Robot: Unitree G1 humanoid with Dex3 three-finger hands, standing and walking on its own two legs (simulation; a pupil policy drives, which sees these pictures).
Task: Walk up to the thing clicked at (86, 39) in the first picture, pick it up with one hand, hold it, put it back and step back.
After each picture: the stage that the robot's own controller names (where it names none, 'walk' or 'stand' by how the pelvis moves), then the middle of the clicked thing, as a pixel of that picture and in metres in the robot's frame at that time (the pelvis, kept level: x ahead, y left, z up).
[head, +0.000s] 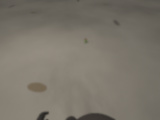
stand; (85, 41) +1.91 +0.21 -0.72
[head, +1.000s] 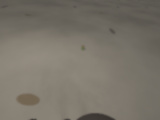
walk; (82, 48) +1.78 +0.17 -0.71
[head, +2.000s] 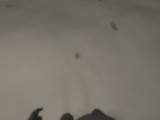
walk; (76, 56) +1.16 +0.21 -0.71
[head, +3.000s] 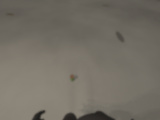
walk; (72, 77) +0.69 +0.24 -0.72
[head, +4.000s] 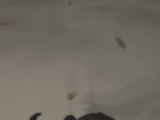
walk; (69, 96) +0.42 +0.23 -0.71
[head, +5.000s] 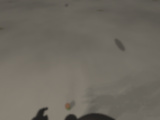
stand; (68, 106) +0.29 +0.26 -0.71
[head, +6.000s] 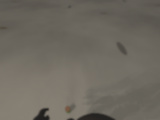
stand; (68, 109) +0.27 +0.23 -0.72
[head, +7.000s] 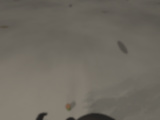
stand; (68, 107) +0.30 +0.24 -0.73
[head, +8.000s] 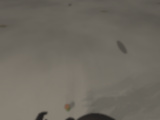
stand; (67, 107) +0.28 +0.25 -0.73
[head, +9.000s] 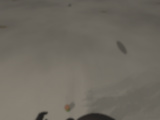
stand; (67, 108) +0.28 +0.25 -0.73
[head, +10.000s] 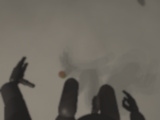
go down; (62, 75) +0.34 +0.25 -0.42
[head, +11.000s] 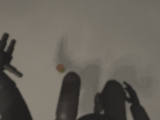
go down; (61, 68) +0.36 +0.26 -0.31
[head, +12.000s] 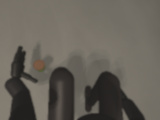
close in; (40, 66) +0.34 +0.29 -0.23
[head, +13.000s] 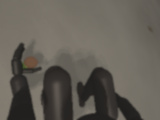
close; (28, 65) +0.35 +0.29 -0.21
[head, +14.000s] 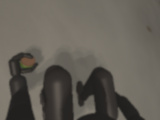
close; (27, 63) +0.35 +0.29 -0.21
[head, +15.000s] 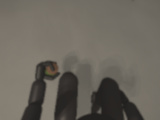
lift; (51, 71) +0.30 +0.27 -0.10
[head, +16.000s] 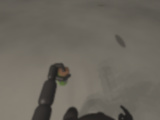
hold; (63, 76) +0.32 +0.18 +0.04
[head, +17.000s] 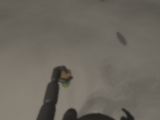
hold; (65, 78) +0.32 +0.18 -0.01
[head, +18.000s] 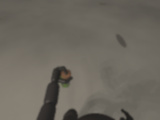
hold; (65, 78) +0.32 +0.18 -0.01
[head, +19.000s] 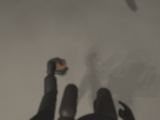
crouch; (61, 68) +0.37 +0.20 -0.08
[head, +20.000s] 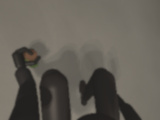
lower; (32, 59) +0.38 +0.28 -0.23
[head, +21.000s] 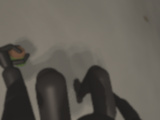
lower; (18, 57) +0.40 +0.30 -0.22
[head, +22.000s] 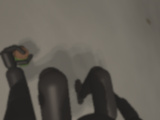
lower; (22, 57) +0.39 +0.30 -0.22
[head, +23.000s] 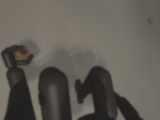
lower; (23, 57) +0.38 +0.30 -0.22
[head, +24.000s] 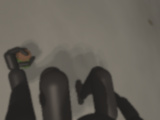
loosen; (24, 59) +0.38 +0.29 -0.22
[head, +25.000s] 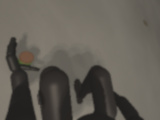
withdraw; (25, 60) +0.37 +0.28 -0.22
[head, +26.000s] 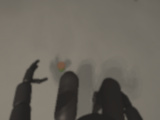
walk; (61, 67) +0.38 +0.24 -0.29
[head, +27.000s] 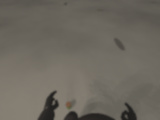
stand; (68, 105) +0.32 +0.21 -0.65
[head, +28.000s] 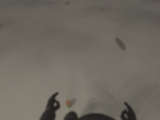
stand; (68, 104) +0.33 +0.22 -0.67
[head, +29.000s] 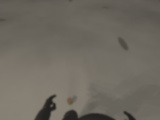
stand; (69, 101) +0.33 +0.21 -0.68
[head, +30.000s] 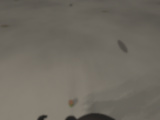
walk; (71, 103) +0.34 +0.22 -0.72
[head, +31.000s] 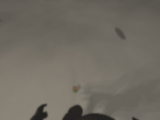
walk; (74, 89) +0.45 +0.21 -0.71
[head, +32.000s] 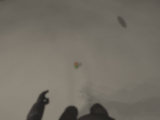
walk; (76, 65) +0.76 +0.21 -0.69
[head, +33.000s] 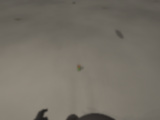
stand; (78, 68) +0.96 +0.23 -0.71
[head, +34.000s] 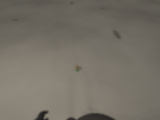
stand; (77, 68) +0.96 +0.25 -0.73
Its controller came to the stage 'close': yes
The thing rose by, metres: 0.71
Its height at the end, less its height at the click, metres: +0.00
